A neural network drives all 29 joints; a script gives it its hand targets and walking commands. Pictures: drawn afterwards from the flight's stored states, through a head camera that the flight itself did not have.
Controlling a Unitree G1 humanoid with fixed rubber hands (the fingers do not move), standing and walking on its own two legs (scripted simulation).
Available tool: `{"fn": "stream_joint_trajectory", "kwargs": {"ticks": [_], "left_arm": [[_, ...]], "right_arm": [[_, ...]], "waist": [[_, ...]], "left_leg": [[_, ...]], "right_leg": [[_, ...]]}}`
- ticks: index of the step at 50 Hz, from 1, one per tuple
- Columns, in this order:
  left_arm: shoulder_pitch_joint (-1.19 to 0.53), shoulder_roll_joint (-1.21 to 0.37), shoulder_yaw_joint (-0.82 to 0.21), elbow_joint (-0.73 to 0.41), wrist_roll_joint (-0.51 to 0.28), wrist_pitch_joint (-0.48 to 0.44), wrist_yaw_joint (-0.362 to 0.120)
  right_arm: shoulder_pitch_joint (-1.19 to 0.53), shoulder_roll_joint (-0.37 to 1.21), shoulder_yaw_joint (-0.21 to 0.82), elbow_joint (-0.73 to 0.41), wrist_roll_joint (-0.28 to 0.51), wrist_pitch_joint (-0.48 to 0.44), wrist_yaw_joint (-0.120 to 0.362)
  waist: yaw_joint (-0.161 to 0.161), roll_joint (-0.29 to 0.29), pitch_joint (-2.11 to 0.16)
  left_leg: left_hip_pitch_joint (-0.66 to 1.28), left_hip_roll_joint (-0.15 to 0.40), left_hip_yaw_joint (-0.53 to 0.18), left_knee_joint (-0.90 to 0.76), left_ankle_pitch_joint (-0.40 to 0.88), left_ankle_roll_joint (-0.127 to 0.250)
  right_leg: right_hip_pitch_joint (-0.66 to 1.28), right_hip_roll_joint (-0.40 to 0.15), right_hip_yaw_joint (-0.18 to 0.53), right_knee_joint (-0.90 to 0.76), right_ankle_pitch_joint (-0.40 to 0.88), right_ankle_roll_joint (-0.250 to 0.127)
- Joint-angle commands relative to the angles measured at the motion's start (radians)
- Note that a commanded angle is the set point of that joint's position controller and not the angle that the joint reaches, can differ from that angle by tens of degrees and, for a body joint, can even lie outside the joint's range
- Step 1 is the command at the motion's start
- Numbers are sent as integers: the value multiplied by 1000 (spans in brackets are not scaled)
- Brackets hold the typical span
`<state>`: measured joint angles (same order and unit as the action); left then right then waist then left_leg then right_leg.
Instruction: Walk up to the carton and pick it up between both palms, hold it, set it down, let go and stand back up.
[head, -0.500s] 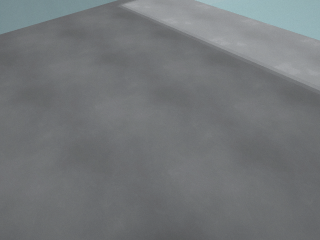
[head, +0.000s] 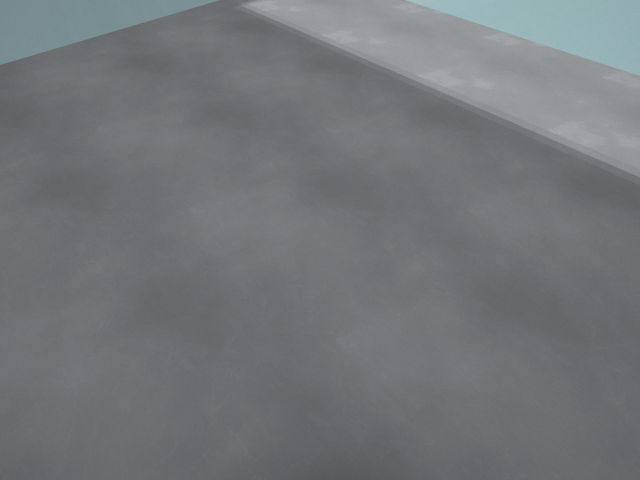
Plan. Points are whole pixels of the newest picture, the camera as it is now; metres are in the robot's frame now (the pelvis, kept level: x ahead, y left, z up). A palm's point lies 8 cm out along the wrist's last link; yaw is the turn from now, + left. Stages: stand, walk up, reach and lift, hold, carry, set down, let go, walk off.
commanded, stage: stand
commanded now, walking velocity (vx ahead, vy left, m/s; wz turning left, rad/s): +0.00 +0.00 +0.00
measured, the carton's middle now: out of the picture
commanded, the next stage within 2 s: walk up in 0.72 s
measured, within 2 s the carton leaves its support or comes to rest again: neither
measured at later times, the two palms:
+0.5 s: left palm out of the picture +0.02 +0.24 -0.13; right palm out of the picture +0.03 -0.24 -0.14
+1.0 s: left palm out of the picture +0.03 +0.24 -0.14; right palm out of the picture +0.03 -0.26 -0.14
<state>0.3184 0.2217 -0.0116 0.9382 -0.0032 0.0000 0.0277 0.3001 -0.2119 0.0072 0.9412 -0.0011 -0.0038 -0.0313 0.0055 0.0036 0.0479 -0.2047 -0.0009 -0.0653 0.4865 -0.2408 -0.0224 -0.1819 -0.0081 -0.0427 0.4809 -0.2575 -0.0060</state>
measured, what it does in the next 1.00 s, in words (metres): stands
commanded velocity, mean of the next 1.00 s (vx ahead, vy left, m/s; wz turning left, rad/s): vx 0.00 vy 0.00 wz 0.00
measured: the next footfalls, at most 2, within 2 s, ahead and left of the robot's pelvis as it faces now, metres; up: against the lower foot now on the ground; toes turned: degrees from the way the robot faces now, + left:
right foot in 1.18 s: +0.03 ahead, -0.23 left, +0.00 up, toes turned -24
left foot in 1.40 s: +0.13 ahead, -0.05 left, +0.00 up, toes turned -29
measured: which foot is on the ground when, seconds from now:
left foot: down 0.00-1.00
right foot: down 0.00-0.94, up 0.96-1.00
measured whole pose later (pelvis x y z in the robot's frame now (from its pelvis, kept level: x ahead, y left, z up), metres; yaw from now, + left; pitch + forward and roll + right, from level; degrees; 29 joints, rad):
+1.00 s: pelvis +0.00 -0.01 -0.01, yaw -7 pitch -2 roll +2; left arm 0.32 0.23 0.03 0.94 0.06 0.04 0.00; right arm 0.22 -0.20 -0.04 0.98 -0.05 -0.01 -0.06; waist 0.04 -0.03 0.07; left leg -0.21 0.03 0.05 0.53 -0.28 -0.02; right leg -0.35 -0.02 0.00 0.80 -0.39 0.00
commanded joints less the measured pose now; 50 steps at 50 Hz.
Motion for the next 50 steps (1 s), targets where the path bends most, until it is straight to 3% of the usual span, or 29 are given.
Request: {"fn": "stream_joint_trajectory", "kwargs": {"ticks": [1,45,46,47,48,49,50], "left_arm": [[53,140,28,-41,0,-14,6],[71,104,24,22,-1,-16,17],[-44,223,82,-57,30,-4,-10],[-90,211,79,-87,50,2,-24],[-113,152,73,-126,63,12,-32],[-131,149,84,-144,88,26,-36],[-107,159,97,-146,96,39,-44]], "right_arm": [[42,-138,-26,-41,1,-15,-6],[45,-100,-21,49,1,-11,-16],[-87,-225,-95,-15,-48,-13,-33],[-21,-258,-112,-8,-55,-14,-39],[29,-274,-128,2,-58,-16,-42],[28,-268,-128,0,-67,-17,-47],[-19,-242,-125,0,-72,-20,-54]], "waist": [[-3,1,27],[-4,1,35],[22,-33,60],[-30,18,-2],[-67,200,-46],[-66,196,-34],[-39,126,-12]], "left_leg": [[-35,70,-74,-105,87,32],[-16,77,-62,-116,135,23],[137,109,-35,-4,106,115],[223,207,-116,-21,81,180],[209,402,-252,-175,155,290],[133,541,-301,-246,182,390],[97,550,-261,-235,173,409]], "right_leg": [[-28,-93,110,-135,39,-17],[7,-94,104,-143,101,-13],[-292,-72,182,12,251,-47],[-387,-51,153,124,214,-46],[-410,-6,62,349,-75,-14],[-435,-92,76,557,-244,17],[-440,-154,129,651,-236,26]]}}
